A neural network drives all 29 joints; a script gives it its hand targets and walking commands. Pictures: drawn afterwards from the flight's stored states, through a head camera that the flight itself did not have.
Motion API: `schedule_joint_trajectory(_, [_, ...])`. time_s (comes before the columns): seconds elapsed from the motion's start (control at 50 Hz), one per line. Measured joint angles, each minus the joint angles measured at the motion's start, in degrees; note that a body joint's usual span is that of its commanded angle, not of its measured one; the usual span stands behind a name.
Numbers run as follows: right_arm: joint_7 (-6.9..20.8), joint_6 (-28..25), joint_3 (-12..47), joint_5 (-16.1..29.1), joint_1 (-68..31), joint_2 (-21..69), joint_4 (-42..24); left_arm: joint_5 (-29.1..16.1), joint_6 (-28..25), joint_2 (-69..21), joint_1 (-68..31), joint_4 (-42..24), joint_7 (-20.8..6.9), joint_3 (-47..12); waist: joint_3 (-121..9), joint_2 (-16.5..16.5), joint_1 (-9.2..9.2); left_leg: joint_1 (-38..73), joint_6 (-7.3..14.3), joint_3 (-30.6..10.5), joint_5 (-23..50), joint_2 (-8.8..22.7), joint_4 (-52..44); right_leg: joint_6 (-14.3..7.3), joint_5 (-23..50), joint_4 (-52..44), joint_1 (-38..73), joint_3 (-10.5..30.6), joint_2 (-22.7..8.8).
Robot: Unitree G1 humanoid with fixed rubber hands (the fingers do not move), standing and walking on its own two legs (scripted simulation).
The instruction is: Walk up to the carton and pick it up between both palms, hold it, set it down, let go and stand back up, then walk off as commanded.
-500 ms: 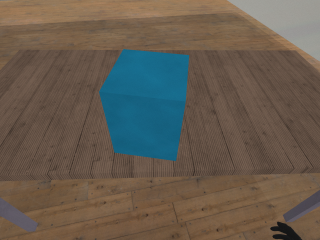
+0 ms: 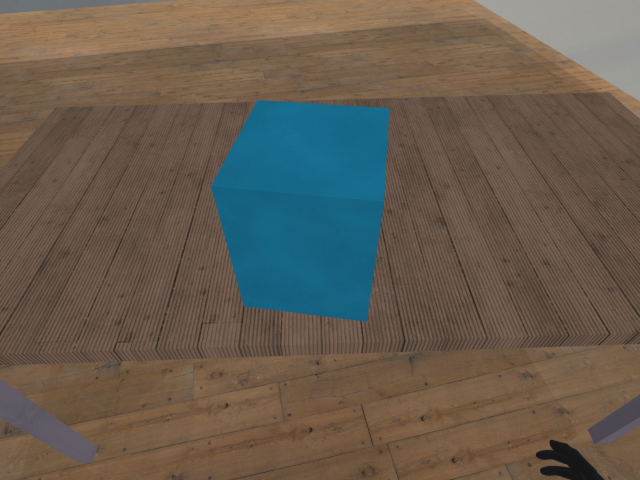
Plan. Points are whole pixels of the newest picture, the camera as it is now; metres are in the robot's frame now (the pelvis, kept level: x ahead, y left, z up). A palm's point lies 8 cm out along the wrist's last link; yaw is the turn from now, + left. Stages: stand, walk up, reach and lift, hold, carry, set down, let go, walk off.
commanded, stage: walk up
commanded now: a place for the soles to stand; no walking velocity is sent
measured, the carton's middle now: (312, 212) +0.50 +0.02 +0.06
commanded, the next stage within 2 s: reach and lift in 1.26 s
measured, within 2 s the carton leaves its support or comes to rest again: neither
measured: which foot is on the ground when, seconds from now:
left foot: down 0.00-1.00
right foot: down 0.00-0.08, up 0.10-0.46, down 0.48-1.00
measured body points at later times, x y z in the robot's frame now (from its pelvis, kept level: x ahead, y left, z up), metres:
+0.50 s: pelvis +0.02 +0.02 +0.00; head +0.05 +0.02 +0.45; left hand +0.12 +0.35 -0.09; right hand +0.13 -0.30 -0.10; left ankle +0.02 +0.14 -0.73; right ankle +0.04 -0.11 -0.73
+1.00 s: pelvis +0.04 +0.02 +0.00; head +0.04 +0.03 +0.45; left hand +0.14 +0.35 -0.09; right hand +0.17 -0.30 -0.07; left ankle +0.03 +0.15 -0.73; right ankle +0.04 -0.11 -0.73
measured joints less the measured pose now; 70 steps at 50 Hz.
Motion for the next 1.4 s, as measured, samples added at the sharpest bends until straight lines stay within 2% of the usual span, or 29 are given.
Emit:
schedule_joint_trajectory(0.06, [0.4,-0.3,0.0,0.0,0.1,0.0,0.0,0.0,0.0,1.5,0.0,0.0,0.2,0.0,1.2,0.5,-0.03,-0.4,0.3,0.0,2.0,0.0,-2.2,0.0,-0.1,0.0,0.0,0.0,-1.1])
schedule_joint_trajectory(0.1, [0.5,-0.8,0.0,0.0,0.7,-0.1,0.0,-0.3,0.0,1.8,0.0,0.0,0.3,0.0,1.5,0.9,-0.06,-0.2,-0.5,0.2,10.4,-0.3,-4.0,0.0,-1.8,1.6,-0.4,0.0,-1.5])
schedule_joint_trajectory(0.12, [0.5,-0.9,0.0,-0.1,1.2,0.0,0.0,-0.6,0.1,1.6,0.0,0.0,0.4,0.0,1.5,1.2,-0.09,-0.1,-0.8,0.3,12.5,-0.3,-4.2,0.0,-4.9,4.8,-1.5,-0.1,-1.3])
schedule_joint_trajectory(0.18, [0.4,-1.0,0.0,-0.1,3.2,0.0,0.0,-0.7,0.2,1.3,0.0,0.0,0.5,0.0,1.2,1.2,-0.06,1.1,-1.0,0.4,11.8,-0.3,-6.3,0.0,-8.4,12.0,-4.9,-0.1,-0.3])
schedule_joint_trajectory(0.32, [-0.8,-1.9,0.0,-0.1,3.7,0.0,0.0,-0.7,1.0,1.0,0.0,0.0,0.5,0.0,2.4,-1.3,-0.01,3.2,-1.0,0.4,12.0,-0.4,-8.6,0.0,-7.0,12.3,-5.8,0.0,-0.2])
schedule_joint_trajectory(0.4, [-0.8,-1.4,0.0,-0.1,3.4,0.0,0.0,-0.7,1.1,-0.4,0.0,0.0,0.5,0.0,2.4,-1.4,0.02,3.2,-1.1,1.1,11.5,-0.4,-8.6,0.0,-4.8,8.9,-5.0,0.0,-0.2])
schedule_joint_trajectory(0.46, [-0.8,-0.7,0.0,-0.1,3.1,0.0,0.0,-0.6,1.1,-0.9,0.0,0.0,0.5,0.0,2.7,-1.2,0.06,3.1,-1.8,2.0,10.1,-0.5,-6.4,0.0,0.0,1.2,-1.4,0.1,-0.2])
schedule_joint_trajectory(0.52, [-0.8,0.1,0.0,-0.1,2.8,0.0,0.0,0.0,0.6,-2.3,0.0,0.0,0.5,0.0,2.6,1.1,0.00,2.7,-1.8,1.5,6.9,0.3,-2.8,0.6,0.7,0.3,-0.1,-0.1,0.9])
schedule_joint_trajectory(0.56, [-0.8,0.4,0.0,-0.1,2.8,0.0,0.0,0.2,0.4,-2.4,0.0,0.0,0.5,0.0,1.8,1.4,0.00,1.7,-1.7,1.5,1.3,0.1,-0.3,0.6,0.2,0.3,0.1,-0.1,0.5])
schedule_joint_trajectory(0.6, [-0.8,0.2,0.0,-0.1,2.9,-0.1,0.0,0.2,0.4,-1.9,0.0,0.0,0.5,0.0,1.6,1.3,-0.02,1.4,-1.5,1.3,-0.5,0.1,0.0,0.6,0.0,0.3,0.2,-0.1,0.0])
schedule_joint_trajectory(0.64, [-0.8,-0.4,0.0,-0.1,2.9,-0.1,0.0,0.0,0.4,-1.5,0.0,0.0,0.5,0.0,1.6,1.3,-0.05,1.8,-1.3,1.1,1.1,0.1,-1.9,0.6,-0.1,0.3,0.2,-0.1,-0.1])
schedule_joint_trajectory(0.7, [-1.1,-1.1,0.0,-0.1,2.9,-0.1,0.0,-0.6,0.4,-1.4,0.0,0.0,0.5,0.0,1.7,1.2,-0.02,3.2,-1.4,1.1,10.9,0.1,-6.9,0.8,-0.2,0.5,0.2,-0.1,-0.1])
schedule_joint_trajectory(0.72, [-1.2,-1.2,0.0,-0.1,2.9,0.0,0.0,-0.9,0.4,-1.4,0.0,0.0,0.5,0.0,1.7,0.9,-0.02,3.2,-2.0,1.2,11.9,0.1,-7.0,0.8,-0.2,0.6,0.2,-0.1,-0.1])
schedule_joint_trajectory(0.76, [-1.3,-1.6,0.0,-0.1,2.9,0.0,0.0,-1.3,0.5,-1.4,0.0,0.0,0.5,0.0,1.1,0.0,-0.02,3.3,-2.8,1.2,11.2,0.0,-7.0,0.8,-0.3,0.6,0.2,-0.1,-0.2])
schedule_joint_trajectory(0.86, [-1.3,-1.9,0.0,-0.1,2.3,0.0,0.0,-0.9,0.6,-1.6,0.0,0.0,0.3,0.0,-1.1,-2.3,-0.01,3.3,-2.9,1.2,10.2,0.0,-7.0,0.8,-0.8,0.6,0.2,-0.1,-0.2])
schedule_joint_trajectory(1.3, [-1.2,-1.9,0.0,-0.1,1.0,0.0,0.0,-0.5,0.6,-1.6,0.0,0.0,0.3,0.0,-1.3,-0.2,-0.02,3.3,-2.9,1.2,10.1,0.0,-7.0,0.8,-0.9,0.6,0.2,-0.1,-0.2])
schedule_joint_trajectory(1.32, [-1.1,-3.1,-0.2,-0.8,0.6,0.1,1.1,-0.5,1.6,-1.6,-0.2,0.0,0.3,0.0,-1.2,-0.2,-0.01,3.3,-3.0,1.2,10.1,0.0,-7.0,0.8,-0.9,0.6,0.2,-0.1,-0.2])
schedule_joint_trajectory(1.36, [0.0,-8.7,-1.6,-3.3,-2.2,0.5,7.6,0.1,8.3,-2.3,-2.6,-0.4,0.9,-0.1,-0.1,-0.2,-0.01,3.3,-3.3,1.2,10.1,0.0,-6.7,0.8,-1.0,0.9,0.1,-0.1,-0.2])
schedule_joint_trajectory(1.4, [1.1,-12.2,-2.8,-4.4,-4.1,0.5,10.7,0.7,13.5,-3.6,-5.1,-2.8,1.6,-0.1,2.0,0.1,-0.02,3.3,-3.4,1.1,10.0,0.0,-6.2,0.8,-1.0,1.4,0.1,-0.1,-0.2])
